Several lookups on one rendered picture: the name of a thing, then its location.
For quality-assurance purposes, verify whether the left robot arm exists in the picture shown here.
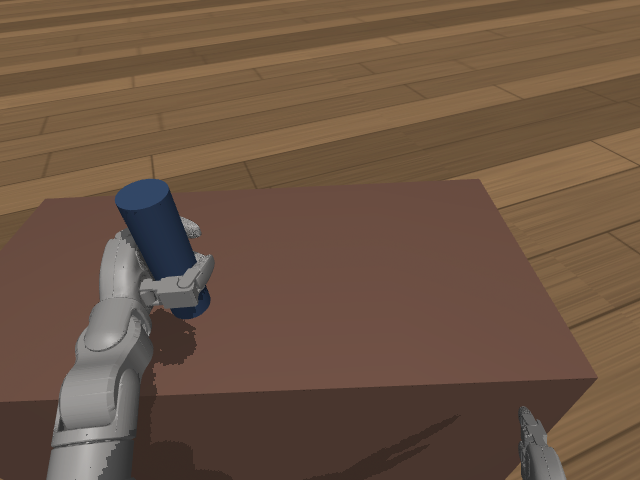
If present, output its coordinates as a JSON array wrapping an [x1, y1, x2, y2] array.
[[46, 297, 154, 480]]

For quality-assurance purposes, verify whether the can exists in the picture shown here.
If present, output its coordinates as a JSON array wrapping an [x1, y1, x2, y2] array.
[[115, 179, 211, 319]]

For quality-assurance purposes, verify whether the left robot hand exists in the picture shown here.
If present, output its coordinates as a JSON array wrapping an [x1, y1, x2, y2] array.
[[99, 216, 215, 315]]

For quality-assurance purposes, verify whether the right robot hand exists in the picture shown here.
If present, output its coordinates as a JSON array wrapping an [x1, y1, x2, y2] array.
[[518, 406, 567, 480]]

